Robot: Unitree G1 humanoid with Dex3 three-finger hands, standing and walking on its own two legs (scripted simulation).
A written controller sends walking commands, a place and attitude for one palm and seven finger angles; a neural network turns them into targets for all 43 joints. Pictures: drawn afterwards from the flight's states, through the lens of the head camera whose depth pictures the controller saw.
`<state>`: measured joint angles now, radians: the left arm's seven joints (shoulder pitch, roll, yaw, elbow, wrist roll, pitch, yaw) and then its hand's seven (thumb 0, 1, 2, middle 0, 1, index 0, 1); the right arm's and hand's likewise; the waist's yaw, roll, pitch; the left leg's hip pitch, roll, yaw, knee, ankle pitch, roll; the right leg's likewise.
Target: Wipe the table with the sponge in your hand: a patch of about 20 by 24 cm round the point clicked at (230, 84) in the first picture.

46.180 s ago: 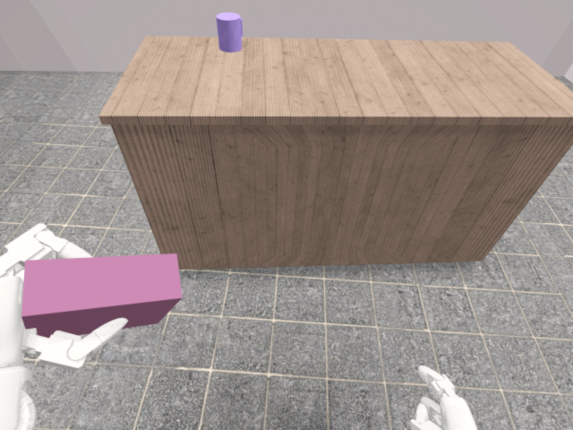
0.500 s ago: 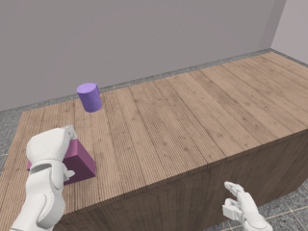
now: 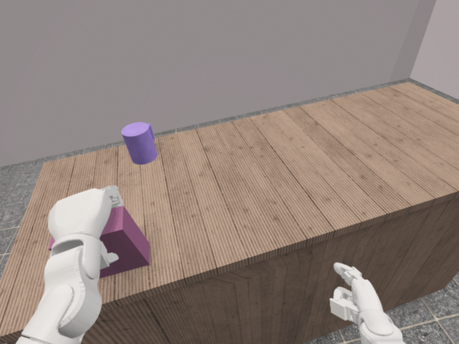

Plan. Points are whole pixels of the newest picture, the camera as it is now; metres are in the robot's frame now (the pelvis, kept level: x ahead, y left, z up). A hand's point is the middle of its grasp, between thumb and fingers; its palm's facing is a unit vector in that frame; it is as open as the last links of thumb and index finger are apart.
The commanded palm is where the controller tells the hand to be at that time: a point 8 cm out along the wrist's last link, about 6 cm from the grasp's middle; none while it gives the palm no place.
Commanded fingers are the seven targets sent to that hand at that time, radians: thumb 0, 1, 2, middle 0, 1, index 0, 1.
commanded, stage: lift the sponge slowly off the table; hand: left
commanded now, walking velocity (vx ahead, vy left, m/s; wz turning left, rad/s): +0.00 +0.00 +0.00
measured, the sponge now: (111, 251) +0.25 +0.27 +0.06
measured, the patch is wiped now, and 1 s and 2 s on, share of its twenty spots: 0.95 0.95 0.95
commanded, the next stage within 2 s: bring the sponge back beside the body in 1.72 s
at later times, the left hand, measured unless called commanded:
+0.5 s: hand (98, 221) +0.24 +0.25 +0.15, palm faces +0.17 -0.11 -0.98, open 9.4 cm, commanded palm +0.21 +0.25 +0.21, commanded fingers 0.00 0.10 1.30 -1.20 -1.60 -1.20 -1.60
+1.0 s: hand (88, 206) +0.25 +0.26 +0.18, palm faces +0.21 -0.10 -0.97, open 9.4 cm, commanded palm +0.20 +0.26 +0.25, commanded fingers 0.00 0.10 1.30 -1.20 -1.60 -1.20 -1.60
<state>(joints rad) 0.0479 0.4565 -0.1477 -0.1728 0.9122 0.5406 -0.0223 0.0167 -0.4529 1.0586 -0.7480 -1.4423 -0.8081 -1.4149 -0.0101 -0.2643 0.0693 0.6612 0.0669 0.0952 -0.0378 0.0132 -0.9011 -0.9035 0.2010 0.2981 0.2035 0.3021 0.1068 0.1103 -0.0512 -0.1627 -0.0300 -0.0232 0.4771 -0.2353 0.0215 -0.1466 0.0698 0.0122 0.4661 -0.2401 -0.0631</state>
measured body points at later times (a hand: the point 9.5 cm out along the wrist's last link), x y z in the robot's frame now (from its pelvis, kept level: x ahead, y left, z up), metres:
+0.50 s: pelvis -0.01 -0.02 +0.00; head -0.05 -0.07 +0.44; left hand +0.23 +0.26 +0.20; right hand +0.26 -0.22 -0.06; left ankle +0.02 +0.11 -0.74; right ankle +0.01 -0.08 -0.74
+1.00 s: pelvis -0.02 -0.01 +0.00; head -0.07 -0.07 +0.44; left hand +0.23 +0.26 +0.23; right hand +0.25 -0.21 -0.06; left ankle +0.02 +0.11 -0.74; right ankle +0.01 -0.08 -0.74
